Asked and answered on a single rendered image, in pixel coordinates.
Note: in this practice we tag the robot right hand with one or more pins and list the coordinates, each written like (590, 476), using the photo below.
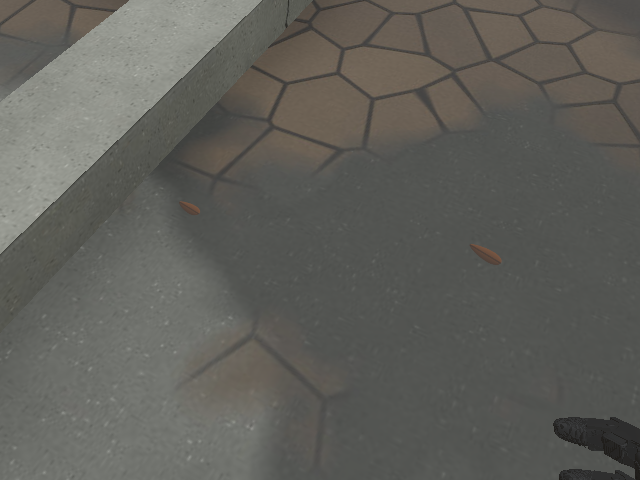
(618, 439)

